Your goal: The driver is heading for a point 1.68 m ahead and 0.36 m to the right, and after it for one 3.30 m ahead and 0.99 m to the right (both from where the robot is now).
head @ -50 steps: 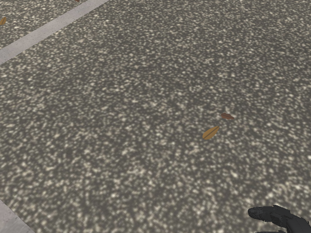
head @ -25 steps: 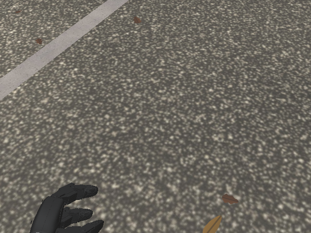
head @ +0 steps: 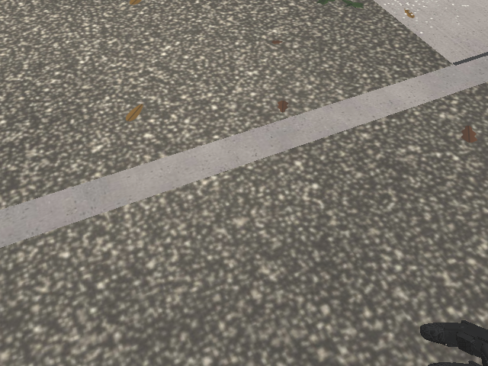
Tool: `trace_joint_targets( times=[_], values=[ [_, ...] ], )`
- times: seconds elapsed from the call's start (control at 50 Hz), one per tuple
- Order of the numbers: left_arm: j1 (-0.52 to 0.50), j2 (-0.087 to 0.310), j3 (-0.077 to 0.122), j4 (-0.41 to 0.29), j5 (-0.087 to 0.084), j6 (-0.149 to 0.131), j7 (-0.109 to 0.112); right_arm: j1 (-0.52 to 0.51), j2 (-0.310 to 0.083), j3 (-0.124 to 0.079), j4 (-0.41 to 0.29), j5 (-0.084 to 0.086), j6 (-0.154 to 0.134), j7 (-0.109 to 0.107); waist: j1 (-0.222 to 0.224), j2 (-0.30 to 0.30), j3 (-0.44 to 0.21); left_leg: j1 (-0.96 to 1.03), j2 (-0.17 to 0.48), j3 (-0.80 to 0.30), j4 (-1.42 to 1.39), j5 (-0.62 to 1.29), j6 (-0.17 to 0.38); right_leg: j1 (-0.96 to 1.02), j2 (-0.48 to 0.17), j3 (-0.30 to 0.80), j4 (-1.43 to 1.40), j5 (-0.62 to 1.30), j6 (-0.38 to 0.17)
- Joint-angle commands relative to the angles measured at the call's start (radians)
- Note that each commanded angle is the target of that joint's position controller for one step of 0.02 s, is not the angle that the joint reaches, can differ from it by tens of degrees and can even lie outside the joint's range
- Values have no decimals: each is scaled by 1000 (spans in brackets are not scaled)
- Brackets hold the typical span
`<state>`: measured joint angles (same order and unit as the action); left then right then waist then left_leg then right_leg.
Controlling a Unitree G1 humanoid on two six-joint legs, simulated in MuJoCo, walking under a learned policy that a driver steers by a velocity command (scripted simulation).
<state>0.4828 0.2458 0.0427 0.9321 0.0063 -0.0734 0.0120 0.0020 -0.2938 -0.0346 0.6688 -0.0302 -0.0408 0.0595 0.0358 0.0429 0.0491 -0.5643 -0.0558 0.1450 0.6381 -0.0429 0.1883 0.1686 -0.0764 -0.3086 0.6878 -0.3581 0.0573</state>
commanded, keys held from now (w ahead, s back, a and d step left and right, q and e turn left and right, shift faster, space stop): q+shift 0.14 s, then e+shift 0.86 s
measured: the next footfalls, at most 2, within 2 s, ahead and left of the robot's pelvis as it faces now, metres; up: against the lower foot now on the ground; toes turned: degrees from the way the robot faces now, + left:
right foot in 0.46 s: +0.44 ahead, -0.09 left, +0.00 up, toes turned +11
left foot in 0.88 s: +0.47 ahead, +0.11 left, +0.00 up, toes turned -24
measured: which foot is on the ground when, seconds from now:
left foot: down 0.00-0.48, up 0.50-0.86, down 0.88-1.00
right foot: down 0.00-0.00, up 0.02-0.44, down 0.46-0.90, up 0.92-1.00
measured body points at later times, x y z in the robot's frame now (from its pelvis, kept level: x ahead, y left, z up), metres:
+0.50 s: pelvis +0.28 -0.03 +0.02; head +0.30 -0.03 +0.47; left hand +0.39 +0.25 -0.07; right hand +0.48 -0.28 -0.08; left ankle +0.17 +0.02 -0.67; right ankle +0.40 -0.10 -0.70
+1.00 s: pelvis +0.37 +0.02 +0.04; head +0.40 +0.03 +0.49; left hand +0.62 +0.26 -0.04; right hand +0.44 -0.30 -0.04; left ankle +0.43 +0.12 -0.70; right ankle +0.35 -0.11 -0.63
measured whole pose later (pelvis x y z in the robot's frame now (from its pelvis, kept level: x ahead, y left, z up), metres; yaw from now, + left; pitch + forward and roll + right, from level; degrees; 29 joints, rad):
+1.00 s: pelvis +0.37 +0.02 +0.04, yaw -19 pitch +2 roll +0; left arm 0.19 0.36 0.11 0.57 -0.03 0.06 0.02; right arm 0.12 -0.28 -0.08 0.71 -0.02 0.00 -0.03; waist 0.01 -0.05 0.03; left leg -0.30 -0.04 -0.07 0.45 -0.18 0.01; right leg -0.55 0.14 0.19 1.02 -0.42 0.04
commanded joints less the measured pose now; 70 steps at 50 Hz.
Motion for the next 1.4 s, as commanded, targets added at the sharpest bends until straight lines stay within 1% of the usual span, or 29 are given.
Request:
trace_joint_targets(
  times=[0.02,0.04,0.06,0.08,0.1,0.16,0.24,0.34,0.44,0.46,0.48,0.5,0.52,0.56,0.58,0.68,0.86,0.88,0.9,0.92,0.94,0.98,1.08,1.2,1.3,1.34,1.36,1.38,1.4],
  values=[
    [-71,114,20,-238,2,-54,7,309,-360,-110,-4,50,16,-39,-73,247,-284,1026,300,-729,-66,670,280,-896,161,257,1041,-273,48],
    [-146,190,23,-292,-26,-89,7,325,-333,-120,-42,23,16,-34,-150,54,-556,1111,395,-945,-233,329,356,-946,139,477,1073,-226,27],
    [-226,201,26,-320,-43,-97,13,269,-295,-117,-60,26,-3,-23,-111,-104,-407,954,352,-913,-302,217,307,-972,105,489,947,-167,3],
    [-252,190,30,-316,-30,-85,27,198,-226,-101,-64,53,-19,-21,-50,-204,-264,777,298,-821,-320,200,248,-968,59,470,844,-133,3],
    [-225,196,35,-296,-16,-67,34,149,-187,-87,-80,62,-27,-23,-3,-225,-183,597,274,-759,-325,301,224,-906,34,470,795,-111,18],
    [-222,185,51,-307,4,-17,32,100,-132,-77,-84,55,-17,-48,52,-156,-87,247,151,-504,-318,520,144,-734,-14,418,538,-64,39],
    [-283,68,15,-304,11,-21,21,175,-87,-64,-35,43,23,-101,-24,-40,-198,231,33,-277,-236,627,13,-630,37,305,191,319,32],
    [-426,111,21,-335,-14,-30,-22,226,-57,-45,19,13,22,-107,-112,31,-126,362,137,-296,-227,409,-56,-675,36,336,-24,481,-37],
    [-292,171,58,-344,-13,-35,-66,158,-100,-67,-15,26,46,-127,-31,37,-143,513,195,-293,29,733,-68,-695,89,286,-104,210,-123],
    [-155,192,71,-318,-10,-39,-63,102,-106,-69,-40,26,46,-132,49,0,-191,408,135,-243,213,690,-112,-500,75,351,-196,416,-177],
    [-110,260,88,-325,-2,-38,-53,112,-94,-68,-78,-1,41,-127,44,-194,-248,183,-42,-166,543,87,-185,-291,-88,656,-234,800,-293],
    [-138,280,87,-337,35,-18,-41,193,-56,-53,-91,-4,38,-106,-13,-409,-337,-130,-180,-248,779,-598,-247,-47,-256,1081,-330,791,-473],
    [-209,225,79,-379,20,2,-22,229,-98,-53,-64,15,33,-82,-20,-249,-363,-152,-94,-364,845,-543,-225,-73,-251,1067,-331,544,-428],
    [-274,174,60,-414,-12,40,1,113,-65,-44,-75,13,51,-72,-26,-13,-191,-167,-45,-318,771,-427,-222,-296,-137,880,-362,308,-322],
    [-297,180,61,-425,-25,51,7,97,-59,-45,-84,3,58,-76,-43,4,-159,-143,-22,-312,669,-391,-221,-372,-98,842,-378,221,-295],
    [-279,216,88,-420,-19,94,27,85,-17,-40,-58,28,45,-87,-41,-150,-181,20,-51,-276,238,-318,-256,-421,18,773,-368,251,-241],
    [-322,219,106,-444,-37,131,31,101,-84,-73,-6,48,-4,-74,-37,-241,-174,278,-31,-306,-219,-156,-218,-421,64,914,-303,112,-181],
    [-313,193,96,-447,-40,132,28,127,-112,-84,5,43,-5,-75,-40,-195,-190,401,52,-338,-301,-91,-187,-489,109,881,-236,-14,-149],
    [-264,143,80,-449,-38,133,23,119,-174,-94,-7,20,5,-81,-4,-1,-224,535,259,-524,-318,-83,-81,-643,198,741,-51,-237,-106],
    [-255,169,86,-470,-42,120,13,104,-190,-98,-11,-19,13,-80,16,246,-190,486,409,-712,-363,-2,45,-777,266,553,217,-283,-56],
    [-246,258,109,-444,-30,109,6,54,-127,-85,-44,-20,11,-85,16,178,-152,444,421,-673,-361,3,63,-818,185,529,380,-203,-17],
    [-221,253,112,-397,-29,123,8,-2,-72,-67,-67,12,23,-105,18,67,-109,409,299,-470,-326,-68,-13,-824,144,480,502,-72,10],
    [-309,175,72,-444,-42,128,0,90,-101,-62,-52,2,45,-126,-60,89,-68,477,279,-283,-342,77,20,-927,41,345,525,34,62],
    [-355,137,53,-470,-26,124,-17,118,-166,-89,-37,10,50,-104,-84,105,-121,508,346,-170,-326,172,38,-787,-18,300,280,19,55],
    [-322,136,59,-452,-23,135,-27,117,-183,-96,-14,59,38,-74,-45,126,-140,486,369,-136,-236,235,3,-571,47,254,-33,23,-24],
    [-208,144,70,-394,-33,135,-29,153,-152,-88,12,80,31,-66,-3,85,-179,332,339,-97,-172,-178,-58,-305,98,223,-210,69,-91],
    [-77,184,88,-344,-48,126,-24,163,-75,-62,17,55,25,-55,38,-54,-207,122,278,-21,7,-460,-115,-75,31,345,-243,-2,-140],
    [1,308,104,-346,-37,106,-16,108,4,-29,-52,16,8,-37,59,-363,-192,-264,131,38,410,-663,-205,72,-260,832,-345,-307,-297],
    [2,286,94,-361,-16,68,-22,15,-83,-57,-68,58,-18,-36,128,-271,-164,-411,117,-143,535,-581,-188,-23,-340,1026,-509,-564,-401]
  ],
)
Keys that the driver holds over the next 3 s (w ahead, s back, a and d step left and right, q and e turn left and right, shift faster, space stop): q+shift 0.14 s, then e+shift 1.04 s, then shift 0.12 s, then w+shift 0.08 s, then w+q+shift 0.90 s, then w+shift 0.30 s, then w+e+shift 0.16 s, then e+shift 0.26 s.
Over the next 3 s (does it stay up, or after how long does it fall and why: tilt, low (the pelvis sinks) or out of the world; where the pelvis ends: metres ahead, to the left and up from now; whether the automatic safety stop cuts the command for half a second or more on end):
stays up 1.60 -0.16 0.01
